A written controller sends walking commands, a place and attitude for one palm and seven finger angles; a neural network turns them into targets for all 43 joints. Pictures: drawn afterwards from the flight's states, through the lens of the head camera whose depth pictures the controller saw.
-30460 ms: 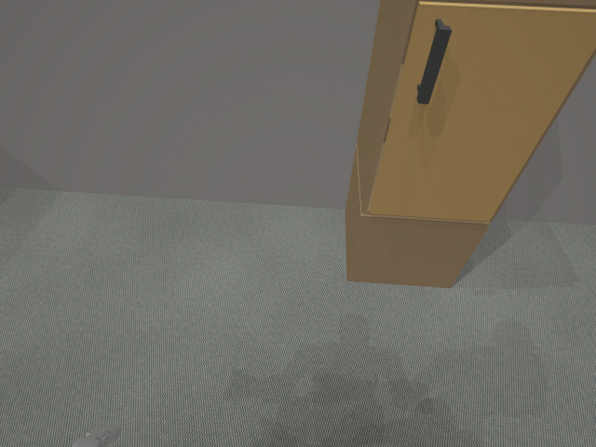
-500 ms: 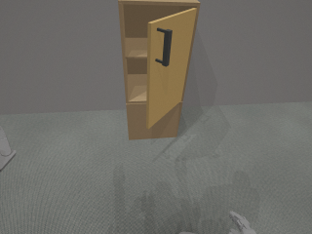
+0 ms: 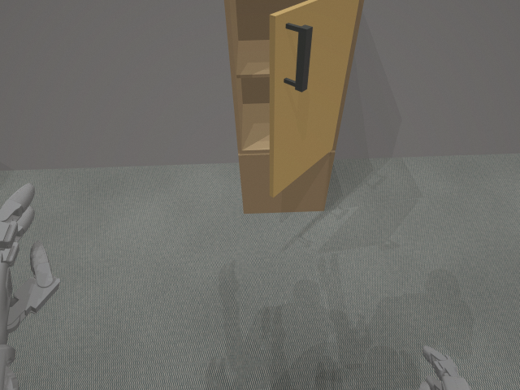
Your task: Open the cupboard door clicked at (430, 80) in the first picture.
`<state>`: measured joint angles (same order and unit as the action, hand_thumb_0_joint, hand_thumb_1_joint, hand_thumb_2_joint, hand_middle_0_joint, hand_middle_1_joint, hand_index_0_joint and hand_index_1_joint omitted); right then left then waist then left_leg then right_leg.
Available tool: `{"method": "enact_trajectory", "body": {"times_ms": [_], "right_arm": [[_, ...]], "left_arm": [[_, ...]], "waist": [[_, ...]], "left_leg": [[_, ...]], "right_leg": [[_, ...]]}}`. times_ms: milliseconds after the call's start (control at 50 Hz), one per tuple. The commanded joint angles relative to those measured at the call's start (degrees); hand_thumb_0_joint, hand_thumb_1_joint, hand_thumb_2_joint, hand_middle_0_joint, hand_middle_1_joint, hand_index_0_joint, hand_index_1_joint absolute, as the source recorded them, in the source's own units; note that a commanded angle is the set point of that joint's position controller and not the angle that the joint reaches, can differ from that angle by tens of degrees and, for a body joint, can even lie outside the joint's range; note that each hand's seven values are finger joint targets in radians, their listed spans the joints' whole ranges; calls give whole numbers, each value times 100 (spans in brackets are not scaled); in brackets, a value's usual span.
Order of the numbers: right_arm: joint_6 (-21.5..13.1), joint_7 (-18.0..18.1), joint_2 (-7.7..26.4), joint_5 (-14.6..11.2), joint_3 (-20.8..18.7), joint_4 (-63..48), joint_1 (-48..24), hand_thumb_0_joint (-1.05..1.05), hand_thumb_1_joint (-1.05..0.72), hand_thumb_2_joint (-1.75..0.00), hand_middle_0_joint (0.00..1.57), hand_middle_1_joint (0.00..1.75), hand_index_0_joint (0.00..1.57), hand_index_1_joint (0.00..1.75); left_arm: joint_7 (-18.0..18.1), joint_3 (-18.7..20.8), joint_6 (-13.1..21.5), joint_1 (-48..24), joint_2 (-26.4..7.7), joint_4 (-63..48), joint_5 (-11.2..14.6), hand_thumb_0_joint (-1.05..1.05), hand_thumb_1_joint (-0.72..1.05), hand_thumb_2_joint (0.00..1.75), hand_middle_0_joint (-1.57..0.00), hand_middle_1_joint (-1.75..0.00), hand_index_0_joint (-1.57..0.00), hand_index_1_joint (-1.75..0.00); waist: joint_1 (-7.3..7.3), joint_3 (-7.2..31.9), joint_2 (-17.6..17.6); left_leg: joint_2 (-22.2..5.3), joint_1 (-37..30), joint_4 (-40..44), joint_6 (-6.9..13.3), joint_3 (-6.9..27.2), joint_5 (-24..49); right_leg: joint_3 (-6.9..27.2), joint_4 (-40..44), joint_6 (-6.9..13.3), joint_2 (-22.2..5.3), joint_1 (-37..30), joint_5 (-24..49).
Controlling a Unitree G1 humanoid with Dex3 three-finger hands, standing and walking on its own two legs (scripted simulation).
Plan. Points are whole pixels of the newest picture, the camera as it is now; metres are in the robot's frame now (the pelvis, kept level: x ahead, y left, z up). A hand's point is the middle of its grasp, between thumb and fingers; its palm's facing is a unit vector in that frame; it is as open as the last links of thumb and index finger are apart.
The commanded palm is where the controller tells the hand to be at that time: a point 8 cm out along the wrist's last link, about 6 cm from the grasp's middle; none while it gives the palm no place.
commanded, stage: let the arm hang, fingers relaxed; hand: left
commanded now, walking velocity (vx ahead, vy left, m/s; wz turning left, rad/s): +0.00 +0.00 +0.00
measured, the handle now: (296, 57) +0.83 -0.04 +0.15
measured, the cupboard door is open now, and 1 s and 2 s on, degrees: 45 45 45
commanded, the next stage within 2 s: look to check the result in 1.08 s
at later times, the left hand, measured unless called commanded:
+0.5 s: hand out of the picture +0.02 +0.20 -0.16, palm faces +0.12 -0.96 -0.27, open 7.2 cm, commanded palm none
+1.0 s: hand out of the picture +0.00 +0.19 -0.16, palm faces +0.06 -0.98 -0.20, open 7.3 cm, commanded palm none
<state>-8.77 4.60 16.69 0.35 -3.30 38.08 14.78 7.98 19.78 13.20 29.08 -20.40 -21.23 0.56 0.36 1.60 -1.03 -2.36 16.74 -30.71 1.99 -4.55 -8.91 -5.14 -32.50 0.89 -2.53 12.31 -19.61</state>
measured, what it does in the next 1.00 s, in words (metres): stands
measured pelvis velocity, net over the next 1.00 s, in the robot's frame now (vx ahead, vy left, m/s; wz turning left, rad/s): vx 0.00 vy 0.01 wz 0.05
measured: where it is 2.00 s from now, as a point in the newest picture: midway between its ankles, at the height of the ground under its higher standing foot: outside the picture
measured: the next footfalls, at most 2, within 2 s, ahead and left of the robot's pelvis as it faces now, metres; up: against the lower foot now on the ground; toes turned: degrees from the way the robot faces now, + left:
none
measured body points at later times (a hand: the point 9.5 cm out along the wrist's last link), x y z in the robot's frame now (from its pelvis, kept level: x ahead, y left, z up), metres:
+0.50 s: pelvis +0.01 -0.01 +0.00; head +0.04 -0.01 +0.45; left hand +0.01 +0.25 -0.14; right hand +0.04 -0.23 -0.16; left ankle -0.01 +0.10 -0.73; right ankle +0.03 -0.10 -0.73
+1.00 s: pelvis +0.00 +0.01 +0.01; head +0.00 +0.00 +0.46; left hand +0.00 +0.24 -0.15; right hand +0.00 -0.21 -0.16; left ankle -0.01 +0.10 -0.73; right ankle +0.03 -0.10 -0.73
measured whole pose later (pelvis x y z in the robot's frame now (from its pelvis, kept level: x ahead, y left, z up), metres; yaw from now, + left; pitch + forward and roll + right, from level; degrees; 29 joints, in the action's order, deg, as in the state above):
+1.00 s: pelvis +0.00 +0.01 +0.01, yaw +3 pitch -2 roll +0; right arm 0.0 1.5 9.0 0.7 0.1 66.1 15.7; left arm 1.5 0.0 0.7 13.7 -8.8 66.4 -0.2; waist -0.7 -2.1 -0.9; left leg 1.8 6.7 -20.9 2.6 -4.2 -12.4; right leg -1.2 -22.1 1.0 0.3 10.5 -9.7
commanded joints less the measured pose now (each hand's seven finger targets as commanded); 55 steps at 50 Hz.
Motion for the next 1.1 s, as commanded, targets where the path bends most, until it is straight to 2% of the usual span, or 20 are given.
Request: {"method": "enact_trajectory", "body": {"times_ms": [0,20,40,80,120,140,160,180,200,220,260,320,360,400,420,440,520,680,880,1080], "right_arm": [[538,-507,829,91,-83,-154,203,0,-90,-90,20,30,20,30],[544,-482,867,199,-100,-173,138,0,-90,-90,20,30,20,30],[475,-426,875,283,-83,-203,103,0,-90,-90,20,30,20,30],[525,-381,848,305,-51,-114,21,0,-90,-90,20,30,20,30],[650,-353,805,241,23,-10,-408,0,-90,-90,20,30,20,30],[727,-365,704,156,62,23,-728,0,-90,-90,20,30,20,30],[798,-394,295,69,116,83,-769,0,-90,-90,20,30,20,30],[879,-409,53,54,154,95,-636,0,-90,-90,20,30,20,30],[945,-438,156,72,135,242,-506,0,-90,-90,20,30,20,30],[974,-489,118,79,119,430,-244,0,-90,-90,20,30,20,30],[978,-423,90,71,91,833,-279,0,-90,-90,20,30,20,30],[959,-380,-122,40,83,1158,1,0,-90,-90,20,30,20,30],[936,-373,-374,29,142,1537,361,0,-90,-90,20,30,20,30],[811,-301,-88,100,157,1679,246,0,-90,-90,20,30,20,30],[821,-279,-52,96,155,1685,58,0,-90,-90,20,30,20,30],[846,-257,-53,100,183,1722,20,0,-90,-90,20,30,20,30],[821,-263,-137,61,226,2117,147,0,-90,-90,20,30,20,30],[800,-267,-130,55,250,2486,214,0,-90,-90,20,30,20,30],[793,-268,-170,62,266,2664,295,0,-90,-90,20,30,20,30],[763,-252,-78,52,229,2684,405,0,-90,-90,20,30,20,30]], "left_arm": [[-663,-1434,-1412,-168,516,2602,-319,0,90,90,-20,-30,-20,-30],[-663,-1529,-1390,-644,516,2620,-326,0,90,90,-20,-30,-20,-30],[-703,-1564,-1347,-855,498,2868,-273,0,90,90,-20,-30,-20,-30],[-740,-1563,-1335,-1326,299,3560,-241,0,90,90,-20,-30,-20,-30],[-767,-1594,-1350,-1101,216,4403,-233,0,90,90,-20,-30,-20,-30],[-764,-1545,-1357,-723,95,4870,-217,0,90,90,-20,-30,-20,-30],[-740,-1503,-1317,-586,-294,5228,-251,0,90,90,-20,-30,-20,-30],[-749,-1510,-1262,-750,-640,5442,-232,0,90,90,-20,-30,-20,-30],[-763,-1564,-1258,-1089,-705,5599,-218,0,90,90,-20,-30,-20,-30],[-760,-1597,-1268,-1397,-692,5719,-217,0,90,90,-20,-30,-20,-30],[-678,-1612,-1184,-1546,-192,6260,-198,0,90,90,-20,-30,-20,-30],[-600,-1543,-1153,-1499,191,6653,-227,0,90,90,-20,-30,-20,-30],[-591,-1611,-1180,-1541,301,6981,-141,0,90,90,-20,-30,-20,-30],[-618,-1704,-1196,-1281,542,7226,-57,0,90,90,-20,-30,-20,-30],[-620,-1739,-1205,-1245,577,7370,-70,0,90,90,-20,-30,-20,-30],[-610,-1772,-1203,-1268,601,7465,-100,0,90,90,-20,-30,-20,-30],[-616,-1797,-1232,-1422,421,7948,-85,0,90,90,-20,-30,-20,-30],[-618,-1857,-1212,-1406,458,8460,-102,0,90,90,-20,-30,-20,-30],[-605,-1854,-1192,-1341,475,8590,-99,0,90,90,-20,-30,-20,-30],[-604,-1812,-1176,-1349,410,8604,-102,0,90,90,-20,-30,-20,-30]], "waist": [[-354,189,-1665],[-368,167,-705],[-355,450,-604],[-318,459,-339],[92,628,48],[375,568,181],[434,407,1089],[238,59,1485],[107,-157,875],[-108,-240,198],[-114,-368,797],[-161,164,700],[-284,270,352],[-38,345,-596],[47,336,-447],[26,198,75],[-47,-42,-376],[-93,-535,172],[-92,-678,-105],[-102,-527,106]], "left_leg": [[-1729,-1031,498,1157,2015,4506],[-1781,-807,429,1280,2209,4201],[-1791,-864,392,1320,2368,4101],[-1568,-902,360,1196,1966,3661],[-1050,-143,212,646,1273,2425],[-680,622,53,324,892,881],[38,1129,-566,-41,487,-942],[392,1285,-1245,-265,339,-2070],[264,958,-1741,-241,535,-2316],[240,594,-1865,-233,404,-2171],[179,888,-2198,-223,594,-1649],[58,327,-1028,-199,476,-1614],[77,-581,544,-170,454,-407],[-631,-901,879,148,1175,1202],[-760,-703,862,213,1138,1184],[-659,-571,814,157,972,746],[-498,-674,1203,24,866,629],[-416,-697,1510,15,821,-30],[-366,-595,1583,-4,759,-308],[-401,-685,1580,33,780,-221]], "right_leg": [[160,-2985,-390,163,2188,-2002],[465,-3228,-371,85,2329,-1878],[633,-3123,-341,75,2287,-1964],[651,-2750,-284,64,1937,-1692],[437,-1202,-252,179,525,-572],[449,-382,-240,164,-405,368],[1587,733,-80,-493,-591,297],[3123,1834,347,-1549,-60,-77],[3390,2119,722,-1798,480,-704],[3036,2163,836,-1667,875,-1258],[2733,1838,814,-1223,313,676],[1716,1201,942,-1064,-456,2805],[1275,847,603,-793,-330,2596],[829,596,144,-248,-81,1868],[745,805,99,-212,-312,1681],[852,1127,91,-236,-383,1669],[823,1127,158,-262,-421,1610],[908,1439,134,-297,-181,1156],[978,1480,144,-305,-154,1016],[984,1396,163,-290,-187,1087]]}}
